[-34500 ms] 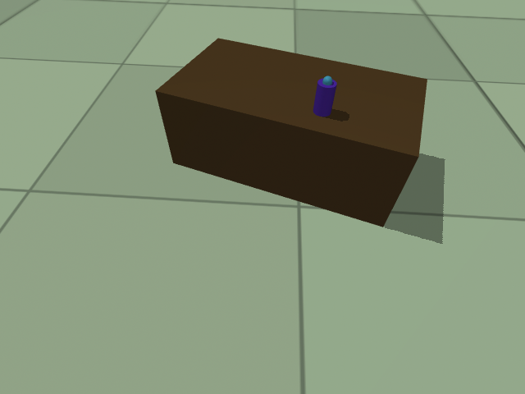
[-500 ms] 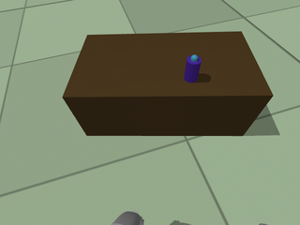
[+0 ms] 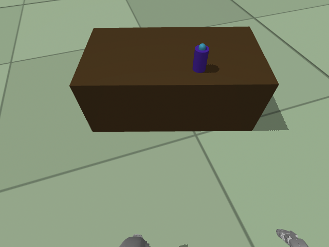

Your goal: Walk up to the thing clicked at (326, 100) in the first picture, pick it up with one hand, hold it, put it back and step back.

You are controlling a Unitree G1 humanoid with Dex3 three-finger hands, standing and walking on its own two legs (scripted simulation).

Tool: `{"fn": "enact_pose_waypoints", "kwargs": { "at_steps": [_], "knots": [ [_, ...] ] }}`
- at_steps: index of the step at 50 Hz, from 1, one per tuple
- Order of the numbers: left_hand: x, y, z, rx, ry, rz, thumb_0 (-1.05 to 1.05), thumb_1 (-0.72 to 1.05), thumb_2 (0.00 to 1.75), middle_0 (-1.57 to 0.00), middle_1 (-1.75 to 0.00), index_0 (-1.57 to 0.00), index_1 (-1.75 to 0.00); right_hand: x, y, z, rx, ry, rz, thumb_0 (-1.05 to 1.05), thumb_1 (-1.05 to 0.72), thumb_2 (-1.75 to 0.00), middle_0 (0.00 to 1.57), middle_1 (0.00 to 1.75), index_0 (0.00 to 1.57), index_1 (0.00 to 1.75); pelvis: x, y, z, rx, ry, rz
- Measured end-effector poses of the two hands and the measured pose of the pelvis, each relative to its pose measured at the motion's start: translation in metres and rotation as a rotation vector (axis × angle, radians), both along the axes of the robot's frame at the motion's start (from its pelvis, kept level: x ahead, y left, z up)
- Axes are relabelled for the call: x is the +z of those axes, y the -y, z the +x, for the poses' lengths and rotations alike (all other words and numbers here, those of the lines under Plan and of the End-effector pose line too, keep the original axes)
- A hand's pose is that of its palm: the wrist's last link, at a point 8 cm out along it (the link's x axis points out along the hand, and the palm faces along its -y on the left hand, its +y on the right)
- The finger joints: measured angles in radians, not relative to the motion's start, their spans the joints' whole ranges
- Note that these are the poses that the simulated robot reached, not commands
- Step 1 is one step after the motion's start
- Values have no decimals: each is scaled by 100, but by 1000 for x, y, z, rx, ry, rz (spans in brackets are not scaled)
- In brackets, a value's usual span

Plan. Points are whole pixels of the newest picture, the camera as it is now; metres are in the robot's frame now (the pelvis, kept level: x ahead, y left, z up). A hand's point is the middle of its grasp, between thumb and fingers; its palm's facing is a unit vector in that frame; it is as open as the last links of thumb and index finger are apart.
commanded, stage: step back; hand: right
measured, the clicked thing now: (200, 57) +1.10 -0.17 -0.22
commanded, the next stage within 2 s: stand in 1.08 s
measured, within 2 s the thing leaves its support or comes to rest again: neither
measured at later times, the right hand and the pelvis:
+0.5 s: hand out of the picture +0.04 -0.25 -0.14, palm faces -0.05 +0.94 -0.34, open 7.4 cm; pelvis -0.04 +0.00 +0.01, yaw +2 degrees
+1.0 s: hand out of the picture +0.13 -0.22 -0.13, palm faces -0.08 +0.94 -0.34, open 7.4 cm; pelvis +0.00 +0.02 +0.01, yaw +3 degrees
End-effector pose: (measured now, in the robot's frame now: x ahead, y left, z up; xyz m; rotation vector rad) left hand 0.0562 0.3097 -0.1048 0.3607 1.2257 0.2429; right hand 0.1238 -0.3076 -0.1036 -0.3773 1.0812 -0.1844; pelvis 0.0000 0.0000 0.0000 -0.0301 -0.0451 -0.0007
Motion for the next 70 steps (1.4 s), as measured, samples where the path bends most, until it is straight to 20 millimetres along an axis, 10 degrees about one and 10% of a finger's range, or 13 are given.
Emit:
{"fn": "enact_pose_waypoints", "kwargs": {
  "at_steps": [8, 20, 33, 55, 70],
  "knots": [
    [13, 1, -51, 53, 6, 9, 1, 90, 90, -21, -30, -21, -30, -4, 3, -60, -5, -106, 13, 0, -91, -90, 21, 30, 20, 30, 9, 1, -24, 32, -7, 47],
    [4, -18, -57, 55, 27, -25, 1, 91, 90, -21, -30, -21, -30, 4, -24, -94, 1, -97, 36, 1, -90, -90, 21, 30, 21, 30, 11, -9, -41, 49, -2, 52],
    [14, 0, -42, 72, 77, -22, 1, 91, 90, -21, -30, -21, -30, 4, -6, -61, 16, -104, 25, 1, -90, -90, 21, 30, 20, 30, 15, -1, -24, 69, -6, 31],
    [5, -15, 8, 59, 46, -54, 1, 91, 90, -21, -30, -21, -30, 12, -50, 15, 36, -21, 61, 0, -90, -90, 21, 30, 20, 30, 18, -19, 5, 55, -11, 19],
    [12, -6, 13, 37, 35, -68, 1, 91, 90, -21, -30, -21, -30, 16, -37, -12, -5, -76, 55, 0, -90, -90, 21, 30, 20, 30, 27, -18, 3, 57, -1, 26]
  ]
}}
